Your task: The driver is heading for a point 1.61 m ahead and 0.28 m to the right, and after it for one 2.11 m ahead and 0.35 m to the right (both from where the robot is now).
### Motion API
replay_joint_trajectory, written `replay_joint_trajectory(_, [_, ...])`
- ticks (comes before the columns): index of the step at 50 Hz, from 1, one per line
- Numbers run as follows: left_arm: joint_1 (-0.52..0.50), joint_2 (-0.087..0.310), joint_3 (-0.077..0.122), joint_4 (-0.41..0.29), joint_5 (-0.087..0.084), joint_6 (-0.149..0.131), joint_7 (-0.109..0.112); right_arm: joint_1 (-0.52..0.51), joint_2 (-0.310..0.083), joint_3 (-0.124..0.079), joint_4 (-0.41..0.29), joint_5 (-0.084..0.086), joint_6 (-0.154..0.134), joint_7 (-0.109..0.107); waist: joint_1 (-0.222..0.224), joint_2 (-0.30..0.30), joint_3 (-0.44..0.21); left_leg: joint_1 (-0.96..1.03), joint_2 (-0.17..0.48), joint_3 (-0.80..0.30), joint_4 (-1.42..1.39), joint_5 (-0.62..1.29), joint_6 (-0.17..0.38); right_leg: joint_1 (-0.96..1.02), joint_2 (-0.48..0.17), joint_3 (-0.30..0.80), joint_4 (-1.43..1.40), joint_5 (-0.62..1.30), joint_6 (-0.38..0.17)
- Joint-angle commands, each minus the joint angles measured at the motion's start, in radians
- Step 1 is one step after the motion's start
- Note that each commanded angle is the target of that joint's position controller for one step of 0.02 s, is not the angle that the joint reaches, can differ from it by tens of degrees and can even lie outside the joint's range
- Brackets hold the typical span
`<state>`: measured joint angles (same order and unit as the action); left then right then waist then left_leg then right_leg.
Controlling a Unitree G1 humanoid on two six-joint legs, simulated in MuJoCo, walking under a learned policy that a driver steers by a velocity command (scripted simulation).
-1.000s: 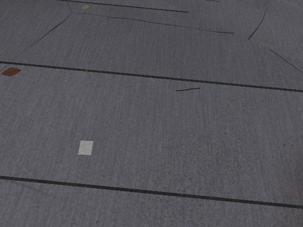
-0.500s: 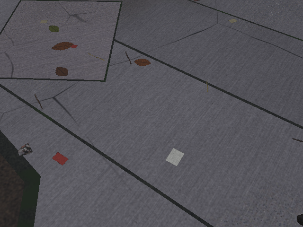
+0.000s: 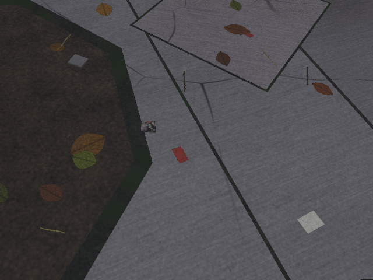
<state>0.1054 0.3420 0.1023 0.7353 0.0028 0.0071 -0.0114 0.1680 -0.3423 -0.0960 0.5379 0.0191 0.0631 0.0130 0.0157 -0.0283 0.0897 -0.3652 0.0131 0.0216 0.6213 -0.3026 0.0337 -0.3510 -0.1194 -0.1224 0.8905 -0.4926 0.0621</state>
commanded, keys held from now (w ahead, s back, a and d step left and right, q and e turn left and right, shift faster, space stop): w+q+shift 0.04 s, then w+e+shift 0.74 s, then w+q+shift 0.22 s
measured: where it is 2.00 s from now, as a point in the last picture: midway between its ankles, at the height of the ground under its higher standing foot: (252, 122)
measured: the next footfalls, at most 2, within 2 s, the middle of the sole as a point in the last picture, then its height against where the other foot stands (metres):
right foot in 0.54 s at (238, 263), level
left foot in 1.02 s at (232, 144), level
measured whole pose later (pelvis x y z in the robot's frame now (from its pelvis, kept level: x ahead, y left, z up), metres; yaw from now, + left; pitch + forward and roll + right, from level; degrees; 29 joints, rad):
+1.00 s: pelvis +0.70 -0.18 -0.02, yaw -22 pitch +3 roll +1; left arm 0.44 0.32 0.04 0.80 0.01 -0.06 0.01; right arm 0.03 -0.29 -0.01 0.57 0.03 -0.14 0.04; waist 0.08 0.01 0.02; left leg -0.60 -0.03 0.05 0.46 0.11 0.05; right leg 0.23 0.08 0.18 0.29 -0.49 -0.12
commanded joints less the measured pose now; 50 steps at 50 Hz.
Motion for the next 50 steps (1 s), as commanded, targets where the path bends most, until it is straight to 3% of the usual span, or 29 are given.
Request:
replay_joint_trajectory(1, [-0.137, 0.1, 0.018, -0.152, -0.024, -0.055, -0.007, 0.21, -0.197, -0.062, -0.005, 0.018, -0.076, 0.005, -0.107, 0.175, -0.211, 0.463, 0.291, -0.608, -0.388, -0.332, 0.278, -0.492, 0.059, 0.205, 0.267, -0.008, -0.055])
replay_joint_trajectory(2, [-0.13, 0.118, 0.027, -0.137, -0.022, -0.067, -0.005, 0.167, -0.176, -0.048, -0.006, 0.025, -0.083, 0.003, -0.079, 0.137, -0.152, 0.401, 0.271, -0.599, -0.413, -0.402, 0.248, -0.476, 0.052, 0.209, 0.213, 0.053, -0.066])
replay_joint_trajectory(3, [-0.093, 0.128, 0.03, -0.119, -0.016, -0.072, -0.009, 0.111, -0.145, -0.029, -0.011, 0.02, -0.084, -0.007, -0.046, 0.166, -0.13, 0.364, 0.25, -0.53, -0.423, -0.372, 0.228, -0.449, 0.041, 0.199, 0.158, 0.122, -0.061])
replay_joint_trajectory(5, [-0.038, 0.101, 0.019, -0.074, -0.01, -0.087, -0.024, 0.095, -0.1, -0.004, -0.012, -0.012, -0.1, -0.023, -0.037, 0.196, -0.141, 0.349, 0.205, -0.421, -0.438, -0.235, 0.198, -0.38, 0.043, 0.155, 0.08, 0.274, -0.047])
replay_joint_trajectory(6, [-0.035, 0.084, 0.012, -0.063, -0.01, -0.091, -0.027, 0.113, -0.099, 0.0, 0.001, -0.019, -0.109, -0.026, -0.046, 0.186, -0.14, 0.35, 0.193, -0.377, -0.443, -0.179, 0.186, -0.367, 0.043, 0.143, 0.038, 0.331, -0.039])
replay_joint_trajectory(8, [-0.061, 0.057, -0.005, -0.065, -0.017, -0.088, -0.028, 0.142, -0.125, -0.002, 0.022, -0.018, -0.124, -0.026, -0.066, 0.191, -0.104, 0.325, 0.186, -0.312, -0.46, -0.143, 0.169, -0.356, 0.038, 0.13, -0.049, 0.41, -0.027])
replay_joint_trajectory(14, [-0.085, 0.062, -0.022, -0.096, -0.046, -0.077, -0.034, 0.201, -0.142, -0.001, 0.079, -0.027, -0.156, -0.021, -0.098, 0.155, 0.021, 0.369, 0.278, -0.219, -0.539, -0.133, 0.158, -0.518, 0.034, 0.186, -0.092, 0.493, -0.029])
replay_joint_trajectory(17, [-0.074, 0.051, -0.03, -0.109, -0.045, -0.081, -0.049, 0.19, -0.127, 0.002, 0.103, -0.026, -0.163, -0.019, -0.089, 0.129, 0.047, 0.429, 0.295, -0.116, -0.548, -0.042, 0.132, -0.577, 0.026, 0.195, -0.092, 0.523, -0.043])
replay_joint_trajectory(22, [-0.113, 0.01, -0.061, -0.145, -0.044, -0.089, -0.083, 0.178, -0.133, -0.002, 0.139, -0.025, -0.15, -0.015, -0.093, 0.084, 0.083, 0.451, 0.278, 0.071, -0.552, 0.184, 0.088, -0.487, 0.016, 0.091, -0.164, 0.499, -0.109])
replay_joint_trajectory(24, [-0.07, 0.04, -0.053, -0.153, -0.043, -0.085, -0.08, 0.161, -0.171, -0.012, 0.141, -0.03, -0.137, -0.021, -0.054, 0.122, 0.022, 0.452, 0.254, 0.138, -0.425, 0.713, 0.073, -0.316, 0.097, -0.003, -0.164, 0.393, -0.161])
replay_joint_trajectory(25, [0.016, 0.077, -0.035, -0.146, -0.048, -0.079, -0.071, 0.155, -0.195, -0.016, 0.141, -0.033, -0.126, -0.027, 0.0, 0.162, -0.056, 0.468, 0.248, 0.158, -0.276, 1.065, 0.064, -0.196, 0.159, -0.05, -0.123, 0.318, -0.188])
replay_joint_trajectory(26, [0.216, 0.129, -0.007, -0.109, -0.055, -0.072, -0.062, 0.129, -0.208, -0.016, 0.136, -0.034, -0.116, -0.034, 0.118, 0.178, -0.171, 0.402, 0.23, 0.182, -0.019, 1.276, 0.046, 0.058, 0.22, -0.079, -0.112, 0.289, -0.221])
replay_joint_trajectory(27, [0.453, 0.214, 0.036, -0.05, -0.062, -0.058, -0.046, 0.135, -0.178, -0.001, 0.119, -0.033, -0.126, -0.041, 0.23, 0.104, -0.289, 0.156, 0.193, 0.159, 0.31, 1.148, 0.009, 0.45, 0.222, 0.025, -0.137, 0.287, -0.261])
replay_joint_trajectory(28, [0.47, 0.321, 0.053, -0.026, -0.065, -0.054, -0.03, 0.261, 0.026, 0.058, 0.072, -0.049, -0.161, -0.02, 0.087, -0.293, -0.342, -0.286, -0.004, 0.088, 0.767, -0.006, -0.068, 0.754, -0.023, 0.578, -0.306, -0.125, -0.423])
replay_joint_trajectory(29, [0.487, 0.261, 0.031, -0.069, -0.048, -0.069, -0.033, 0.178, -0.028, 0.069, 0.05, -0.017, -0.21, -0.012, 0.13, -0.231, -0.527, -0.405, -0.09, -0.144, 0.903, -0.191, -0.034, 0.846, -0.133, 1.048, -0.571, -0.415, -0.478])
replay_joint_trajectory(30, [0.477, 0.197, 0.017, -0.065, -0.033, -0.081, -0.031, 0.035, -0.117, 0.045, 0.013, 0.021, -0.235, -0.006, 0.161, -0.13, -0.375, -0.502, -0.034, -0.185, 0.889, -0.102, 0.001, 0.776, -0.137, 1.018, -0.65, -0.377, -0.396])
replay_joint_trajectory(31, [0.439, 0.195, 0.016, -0.068, -0.022, -0.089, -0.029, -0.013, -0.099, 0.056, -0.011, 0.024, -0.251, -0.01, 0.127, -0.023, -0.266, -0.491, 0.003, -0.173, 0.809, -0.048, 0.013, 0.624, -0.118, 0.934, -0.646, -0.248, -0.372])
replay_joint_trajectory(32, [0.368, 0.176, 0.009, -0.081, -0.015, -0.093, -0.027, -0.029, -0.077, 0.062, -0.008, -0.002, -0.257, -0.016, 0.074, 0.071, -0.189, -0.432, 0.039, -0.168, 0.724, -0.014, 0.013, 0.452, -0.087, 0.833, -0.633, -0.113, -0.365])
replay_joint_trajectory(33, [0.303, 0.149, -0.002, -0.103, -0.002, -0.096, -0.025, 0.004, -0.071, 0.058, -0.004, -0.019, -0.249, -0.019, 0.015, 0.057, -0.157, -0.344, 0.064, -0.186, 0.66, 0.018, 0.01, 0.308, -0.043, 0.748, -0.628, -0.014, -0.371])
replay_joint_trajectory(35, [0.236, 0.103, -0.017, -0.124, -0.01, -0.092, -0.017, 0.044, -0.071, 0.053, 0.018, -0.026, -0.22, -0.013, -0.036, -0.002, -0.081, -0.305, 0.077, -0.178, 0.574, 0.028, -0.015, 0.177, 0.011, 0.654, -0.68, 0.05, -0.394])
replay_joint_trajectory(38, [0.244, 0.086, -0.027, -0.11, -0.032, -0.092, 0.007, -0.056, -0.057, 0.058, -0.011, -0.047, -0.199, -0.013, -0.025, 0.029, 0.039, -0.285, 0.061, -0.109, 0.347, 0.146, -0.076, 0.005, 0.071, 0.518, -0.735, 0.209, -0.374])
replay_joint_trajectory(39, [0.252, 0.092, -0.025, -0.1, -0.033, -0.09, 0.016, -0.117, -0.04, 0.064, -0.03, -0.05, -0.204, -0.01, -0.004, 0.004, 0.062, -0.256, 0.041, -0.088, 0.242, 0.242, -0.094, -0.039, 0.096, 0.485, -0.73, 0.278, -0.361])
replay_joint_trajectory(41, [0.285, 0.07, -0.034, -0.064, -0.031, -0.086, 0.029, -0.183, 0.012, 0.083, -0.031, -0.047, -0.214, 0.006, 0.043, -0.028, 0.037, -0.13, 0.014, -0.015, 0.042, 0.478, -0.103, -0.068, 0.13, 0.362, -0.733, 0.352, -0.308])
replay_joint_trajectory(42, [0.331, 0.074, -0.033, -0.042, -0.032, -0.091, 0.027, -0.221, 0.026, 0.086, -0.036, -0.039, -0.22, 0.011, 0.081, -0.031, 0.025, -0.068, 0.002, 0.0, -0.018, 0.582, -0.096, -0.061, 0.106, 0.364, -0.763, 0.337, -0.3])
replay_joint_trajectory(44, [0.371, 0.087, -0.032, -0.008, -0.037, -0.099, 0.022, -0.269, 0.003, 0.075, -0.045, -0.014, -0.223, 0.015, 0.114, -0.055, 0.03, -0.093, 0.001, -0.008, -0.118, 0.641, -0.07, 0.083, 0.061, 0.361, -0.769, 0.372, -0.286])
replay_joint_trajectory(46, [0.39, 0.088, -0.034, 0.028, -0.029, -0.091, 0.024, -0.303, -0.022, 0.063, -0.057, 0.002, -0.222, 0.022, 0.113, -0.066, 0.038, -0.187, -0.007, 0.004, -0.191, 0.568, -0.026, 0.296, 0.015, 0.331, -0.73, 0.551, -0.257])
replay_joint_trajectory(48, [0.381, 0.115, -0.032, 0.045, 0.001, -0.08, 0.026, -0.225, -0.069, 0.037, -0.046, 0.014, -0.22, 0.025, 0.051, -0.105, -0.048, -0.148, -0.067, 0.061, -0.162, 0.424, 0.021, 0.477, -0.023, 0.295, -0.596, 1.061, -0.226])
replay_joint_trajectory(49, [0.367, 0.137, -0.028, 0.047, 0.029, -0.071, 0.028, -0.116, -0.109, 0.017, -0.026, 0.026, -0.213, 0.023, -0.017, -0.141, -0.129, -0.06, -0.098, 0.082, -0.112, 0.342, 0.048, 0.535, -0.036, 0.273, -0.453, 1.35, -0.215])
replay_joint_trajectory(50, [0.306, 0.153, -0.025, 0.037, 0.052, -0.059, 0.031, 0.081, -0.139, 0.001, 0.021, 0.039, -0.198, 0.016, -0.127, -0.164, -0.229, 0.117, -0.103, 0.089, -0.081, 0.315, 0.076, 0.512, -0.042, 0.236, -0.236, 1.556, -0.203])
Velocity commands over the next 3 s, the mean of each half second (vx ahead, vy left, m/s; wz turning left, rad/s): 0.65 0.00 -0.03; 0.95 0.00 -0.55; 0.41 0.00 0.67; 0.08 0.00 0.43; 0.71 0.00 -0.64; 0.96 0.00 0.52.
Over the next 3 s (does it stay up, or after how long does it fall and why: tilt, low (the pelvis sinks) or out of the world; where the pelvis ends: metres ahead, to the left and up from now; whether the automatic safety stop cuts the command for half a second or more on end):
stays up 1.68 -0.48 -0.03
